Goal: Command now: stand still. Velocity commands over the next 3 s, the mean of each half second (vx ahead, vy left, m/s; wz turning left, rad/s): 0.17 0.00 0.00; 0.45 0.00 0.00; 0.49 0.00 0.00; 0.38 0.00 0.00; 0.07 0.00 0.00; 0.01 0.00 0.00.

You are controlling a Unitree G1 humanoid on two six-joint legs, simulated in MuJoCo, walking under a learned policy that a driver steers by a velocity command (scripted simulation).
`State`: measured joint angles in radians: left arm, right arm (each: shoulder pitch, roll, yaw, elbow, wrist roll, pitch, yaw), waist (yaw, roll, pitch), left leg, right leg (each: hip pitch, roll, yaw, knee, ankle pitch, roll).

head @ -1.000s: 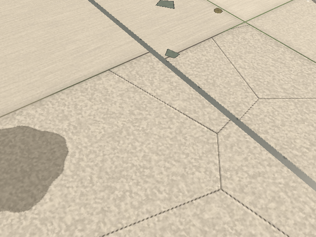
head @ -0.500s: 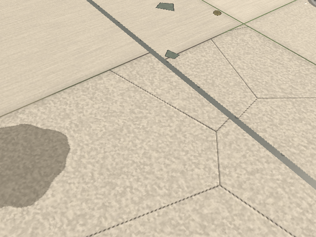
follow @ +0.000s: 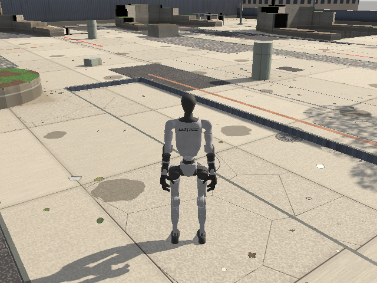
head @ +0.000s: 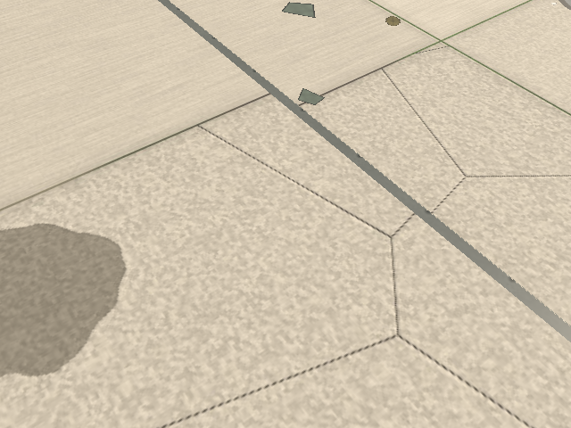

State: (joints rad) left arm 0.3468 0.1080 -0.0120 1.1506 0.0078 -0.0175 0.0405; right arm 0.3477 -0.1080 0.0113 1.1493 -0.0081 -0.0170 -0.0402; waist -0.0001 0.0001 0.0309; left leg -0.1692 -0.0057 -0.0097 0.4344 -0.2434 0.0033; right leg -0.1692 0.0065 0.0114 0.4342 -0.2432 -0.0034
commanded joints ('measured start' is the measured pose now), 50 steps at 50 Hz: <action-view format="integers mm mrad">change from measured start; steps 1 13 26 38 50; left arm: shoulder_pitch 92 86 331 207 76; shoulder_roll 65 95 108 134 143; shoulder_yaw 9 31 61 31 53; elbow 1 -24 -56 -60 -151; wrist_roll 0 9 2 7 18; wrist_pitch -2 15 -98 -97 -75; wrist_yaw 3 -6 -44 -18 -47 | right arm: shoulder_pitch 92 88 -58 -320 -86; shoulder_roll -65 -97 -133 -67 -154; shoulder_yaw -9 -31 -67 -48 -80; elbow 1 -24 -129 -285 -179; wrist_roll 0 -9 4 -13 -3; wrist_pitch -2 15 -46 -39 -70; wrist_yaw -3 6 23 79 59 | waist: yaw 0 -1 175 13 -3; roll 1 4 -41 -104 -12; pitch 63 137 135 141 40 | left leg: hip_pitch -29 -129 -350 -457 20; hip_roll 80 31 80 -5 277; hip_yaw -67 -76 -144 139 -362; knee -74 -52 147 321 -286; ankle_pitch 132 -426 -61 85 -91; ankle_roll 31 85 132 77 263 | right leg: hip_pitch -29 -133 205 145 -381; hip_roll -80 -28 -80 -163 -78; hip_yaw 66 70 172 66 42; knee -73 -44 -109 -263 847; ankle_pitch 134 -420 -206 620 -18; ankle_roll -31 -83 -140 -160 -110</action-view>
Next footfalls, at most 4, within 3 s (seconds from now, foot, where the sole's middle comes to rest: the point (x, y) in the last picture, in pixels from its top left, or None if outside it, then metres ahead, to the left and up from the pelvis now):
0.90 left None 0.42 0.04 -0.78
1.46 right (344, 343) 0.74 -0.12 -0.78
1.98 left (285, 266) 0.98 0.03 -0.78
2.32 right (355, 291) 0.90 -0.16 -0.78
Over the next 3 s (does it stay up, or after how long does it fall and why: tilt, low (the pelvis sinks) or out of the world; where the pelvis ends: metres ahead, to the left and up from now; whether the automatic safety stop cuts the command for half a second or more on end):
stays up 0.89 -0.06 0.00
